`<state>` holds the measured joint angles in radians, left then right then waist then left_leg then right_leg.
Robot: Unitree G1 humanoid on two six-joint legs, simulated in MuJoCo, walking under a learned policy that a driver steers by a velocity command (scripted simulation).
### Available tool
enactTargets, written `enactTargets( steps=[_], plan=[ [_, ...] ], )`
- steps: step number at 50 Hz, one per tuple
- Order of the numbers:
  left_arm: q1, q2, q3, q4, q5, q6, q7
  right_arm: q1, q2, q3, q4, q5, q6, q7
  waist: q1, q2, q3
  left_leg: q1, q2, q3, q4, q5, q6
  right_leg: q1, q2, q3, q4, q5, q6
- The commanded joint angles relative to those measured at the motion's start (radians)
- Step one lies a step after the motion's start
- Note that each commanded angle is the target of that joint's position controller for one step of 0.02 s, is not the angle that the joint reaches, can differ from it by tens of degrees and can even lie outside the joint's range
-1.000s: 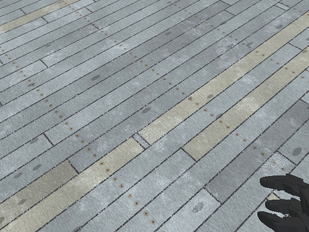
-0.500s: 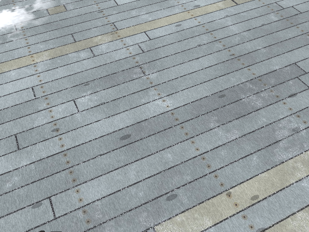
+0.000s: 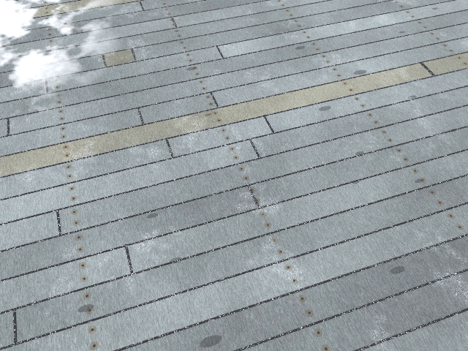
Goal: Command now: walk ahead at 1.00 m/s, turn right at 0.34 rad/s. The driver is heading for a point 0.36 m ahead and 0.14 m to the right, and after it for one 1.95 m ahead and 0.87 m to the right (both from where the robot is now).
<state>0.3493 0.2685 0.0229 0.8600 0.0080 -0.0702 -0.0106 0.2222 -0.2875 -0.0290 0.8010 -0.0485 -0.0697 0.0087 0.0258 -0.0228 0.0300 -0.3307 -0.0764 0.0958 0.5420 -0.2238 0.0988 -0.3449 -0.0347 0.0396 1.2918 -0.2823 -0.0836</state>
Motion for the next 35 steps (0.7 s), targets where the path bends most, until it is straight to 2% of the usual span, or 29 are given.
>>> enactTargets(
  steps=[1,2,4,6,8,9,10,11,12,13,14,15,16,17,18,19,20,21,22,23,24,26,27,28,30,32,34,35],
  plan=[
    [0.04,0.064,0.01,-0.051,0.017,0.029,-0.023,0.099,-0.058,-0.023,-0.001,0.012,-0.045,-0.004,-0.004,0.05,0.001,0.173,0.308,-0.353,-0.386,-0.039,0.091,-0.26,-0.097,0.062,-0.025,0.024,0.005],
    [0.003,0.055,0.011,-0.065,0.02,0.043,-0.03,0.107,-0.057,-0.022,0.014,0.027,-0.056,-0.002,0.004,0.065,0.037,0.155,0.304,-0.297,-0.421,-0.017,0.078,-0.295,-0.109,0.057,-0.055,0.039,0.012],
    [-0.119,0.049,0.009,-0.106,0.018,0.051,-0.041,0.125,-0.06,-0.023,0.031,0.032,-0.07,0.002,-0.011,0.052,0.091,0.149,0.26,-0.151,-0.469,0.14,0.034,-0.368,-0.109,0.02,-0.131,0.149,0.018],
    [-0.204,0.029,-0.002,-0.14,0.007,0.045,-0.048,0.119,-0.056,-0.019,0.039,0.029,-0.077,0.006,-0.011,0.067,0.109,0.138,0.202,-0.002,-0.475,0.349,-0.001,-0.357,-0.084,-0.042,-0.267,0.286,0.011],
    [-0.283,0.03,-0.009,-0.164,0.0,0.036,-0.062,0.137,-0.062,-0.015,0.048,0.036,-0.084,0.001,-0.023,0.033,0.114,0.151,0.183,0.094,-0.488,0.517,-0.036,-0.289,-0.052,-0.128,-0.428,0.399,-0.008],
    [-0.323,0.02,-0.015,-0.176,0.006,0.031,-0.069,0.151,-0.068,-0.013,0.056,0.042,-0.084,-0.006,-0.028,0.014,0.136,0.168,0.185,0.123,-0.471,0.656,-0.051,-0.258,-0.028,-0.171,-0.52,0.452,-0.016],
    [-0.326,0.019,-0.017,-0.177,0.011,0.026,-0.075,0.162,-0.087,-0.014,0.06,0.046,-0.088,-0.017,-0.022,0.02,0.122,0.21,0.194,0.14,-0.423,0.83,-0.066,-0.205,0.009,-0.21,-0.594,0.51,-0.026],
    [-0.286,0.034,-0.014,-0.157,0.021,0.02,-0.078,0.175,-0.107,-0.017,0.058,0.052,-0.086,-0.031,-0.01,0.028,0.084,0.271,0.189,0.156,-0.328,1.017,-0.087,-0.148,0.068,-0.257,-0.638,0.527,-0.031],
    [-0.211,0.049,-0.008,-0.132,0.03,0.018,-0.078,0.174,-0.142,-0.024,0.049,0.054,-0.079,-0.047,0.022,0.062,0.025,0.301,0.202,0.156,-0.196,1.16,-0.107,-0.052,0.119,-0.277,-0.664,0.504,-0.037],
    [-0.078,0.079,0.006,-0.092,0.037,0.02,-0.073,0.156,-0.169,-0.032,0.039,0.054,-0.065,-0.06,0.081,0.088,-0.056,0.286,0.221,0.146,-0.011,1.24,-0.121,0.102,0.162,-0.267,-0.663,0.46,-0.05],
    [0.12,0.128,0.03,-0.038,0.042,0.022,-0.06,0.114,-0.188,-0.038,0.024,0.049,-0.051,-0.066,0.172,0.101,-0.152,0.215,0.241,0.124,0.245,1.213,-0.133,0.314,0.176,-0.208,-0.649,0.434,-0.083],
    [0.195,0.231,0.088,-0.063,-0.053,0.026,-0.048,0.03,-0.265,-0.059,-0.01,0.07,-0.035,-0.067,0.263,0.099,-0.189,0.08,0.157,0.086,0.592,0.879,-0.19,0.496,0.054,-0.033,-0.714,0.553,-0.118],
    [0.179,0.291,0.082,-0.053,-0.041,0.028,-0.02,0.014,-0.069,-0.011,-0.064,0.013,-0.048,-0.041,0.167,-0.268,-0.194,-0.229,-0.026,0.038,1.021,-0.372,-0.21,0.678,-0.058,0.146,-0.669,1.02,-0.159],
    [0.1,0.335,0.083,-0.126,0.043,0.004,-0.019,0.202,-0.046,0.008,-0.113,0.051,-0.066,-0.026,0.056,-0.229,-0.483,-0.417,-0.051,-0.243,1.268,-0.441,-0.229,0.895,-0.299,0.625,-0.723,1.029,-0.408],
    [0.014,0.311,0.103,-0.198,0.029,0.013,-0.018,0.135,-0.142,-0.004,-0.136,0.059,-0.075,-0.02,0.09,-0.01,-0.538,-0.392,-0.002,-0.308,1.184,-0.336,-0.181,0.816,-0.293,0.699,-0.854,0.689,-0.411],
    [-0.076,0.259,0.093,-0.225,-0.004,0.01,-0.017,0.055,-0.146,-0.011,-0.174,0.071,-0.072,-0.019,0.029,0.097,-0.318,-0.45,0.025,-0.28,1.065,-0.296,-0.15,0.605,-0.234,0.657,-0.944,0.442,-0.38],
    [-0.157,0.203,0.076,-0.242,-0.026,0.008,-0.016,0.037,-0.147,-0.019,-0.16,0.054,-0.058,-0.027,-0.035,0.202,-0.185,-0.409,0.07,-0.26,0.979,-0.258,-0.145,0.392,-0.189,0.594,-0.995,0.361,-0.33],
    [-0.194,0.199,0.074,-0.262,-0.022,0.007,-0.014,0.051,-0.148,-0.024,-0.161,0.045,-0.039,-0.033,-0.072,0.186,-0.109,-0.349,0.079,-0.256,0.919,-0.244,-0.158,0.215,-0.163,0.551,-1.013,0.454,-0.319],
    [-0.202,0.193,0.075,-0.271,-0.014,0.009,-0.011,0.05,-0.153,-0.032,-0.167,0.038,-0.019,-0.037,-0.089,0.161,-0.066,-0.288,0.097,-0.252,0.845,-0.246,-0.173,0.094,-0.118,0.477,-1.02,0.561,-0.302],
    [-0.202,0.177,0.073,-0.269,-0.02,0.013,-0.006,0.035,-0.139,-0.032,-0.181,0.03,-0.01,-0.042,-0.091,0.138,-0.047,-0.24,0.105,-0.239,0.731,-0.234,-0.187,0.003,-0.065,0.395,-1.006,0.651,-0.279],
    [-0.197,0.178,0.076,-0.264,-0.022,0.017,0.004,0.004,-0.106,-0.025,-0.196,0.023,-0.009,-0.049,-0.088,0.125,-0.054,-0.199,0.094,-0.218,0.604,-0.196,-0.199,-0.052,-0.01,0.33,-0.978,0.726,-0.253],
    [-0.176,0.203,0.091,-0.258,-0.03,0.046,0.031,-0.063,-0.056,-0.012,-0.221,0.025,-0.004,-0.056,-0.066,0.073,-0.127,-0.143,0.037,-0.187,0.382,-0.06,-0.218,-0.048,0.061,0.272,-0.915,0.808,-0.193],
    [-0.172,0.21,0.098,-0.259,-0.037,0.067,0.044,-0.084,-0.049,-0.01,-0.227,0.033,0.0,-0.056,-0.057,0.032,-0.175,-0.11,0.011,-0.186,0.302,0.018,-0.222,-0.026,0.081,0.266,-0.886,0.787,-0.155],
    [-0.171,0.211,0.102,-0.262,-0.045,0.084,0.054,-0.108,-0.052,-0.011,-0.234,0.041,0.004,-0.054,-0.046,-0.001,-0.207,-0.091,-0.008,-0.191,0.234,0.079,-0.223,-0.007,0.092,0.272,-0.864,0.728,-0.119],
    [-0.166,0.198,0.103,-0.271,-0.052,0.106,0.065,-0.17,-0.065,-0.017,-0.25,0.05,0.008,-0.048,-0.019,-0.051,-0.215,-0.072,-0.029,-0.21,0.117,0.15,-0.219,0.021,0.1,0.318,-0.837,0.559,-0.07],
    [-0.17,0.171,0.1,-0.287,-0.043,0.114,0.067,-0.196,-0.089,-0.029,-0.256,0.052,0.006,-0.041,-0.011,-0.106,-0.185,-0.057,-0.025,-0.253,0.013,0.164,-0.212,0.054,0.093,0.4,-0.808,0.399,-0.051],
    [-0.212,0.14,0.094,-0.316,-0.035,0.111,0.065,-0.152,-0.112,-0.048,-0.234,0.05,-0.009,-0.034,-0.046,-0.128,-0.161,0.02,0.015,-0.28,-0.138,0.25,-0.181,0.067,0.097,0.448,-0.715,0.259,-0.029],
    [-0.197,0.097,0.081,-0.323,-0.032,0.11,0.057,-0.107,-0.118,-0.053,-0.219,0.042,-0.014,-0.034,-0.051,-0.059,-0.196,0.174,0.121,-0.323,-0.203,0.362,-0.125,0.001,0.141,0.397,-0.562,0.002,0.004]
  ],
)
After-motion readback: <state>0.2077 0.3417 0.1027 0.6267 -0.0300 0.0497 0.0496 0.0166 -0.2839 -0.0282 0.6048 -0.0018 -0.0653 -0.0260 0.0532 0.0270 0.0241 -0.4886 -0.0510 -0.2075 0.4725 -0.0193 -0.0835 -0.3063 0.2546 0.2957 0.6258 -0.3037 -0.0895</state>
